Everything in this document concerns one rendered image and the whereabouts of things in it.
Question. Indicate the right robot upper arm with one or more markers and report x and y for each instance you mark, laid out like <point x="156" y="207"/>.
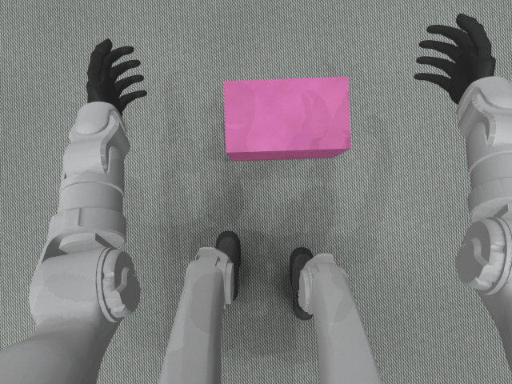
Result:
<point x="484" y="262"/>

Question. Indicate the robot right hand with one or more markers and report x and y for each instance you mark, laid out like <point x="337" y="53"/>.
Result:
<point x="472" y="56"/>

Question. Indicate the carton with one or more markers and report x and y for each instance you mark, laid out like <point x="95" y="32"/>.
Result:
<point x="295" y="118"/>

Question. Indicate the right robot foot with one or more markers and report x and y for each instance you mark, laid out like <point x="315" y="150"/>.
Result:
<point x="298" y="259"/>

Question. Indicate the robot left hand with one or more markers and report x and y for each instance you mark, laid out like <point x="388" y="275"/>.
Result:
<point x="102" y="85"/>

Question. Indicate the right robot forearm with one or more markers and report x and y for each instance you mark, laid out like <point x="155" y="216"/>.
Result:
<point x="485" y="119"/>

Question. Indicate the left robot upper arm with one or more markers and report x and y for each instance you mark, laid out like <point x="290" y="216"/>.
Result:
<point x="78" y="301"/>

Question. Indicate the right robot thigh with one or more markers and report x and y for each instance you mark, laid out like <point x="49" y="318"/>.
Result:
<point x="345" y="355"/>

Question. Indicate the left robot forearm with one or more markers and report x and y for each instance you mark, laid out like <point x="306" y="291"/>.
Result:
<point x="92" y="186"/>

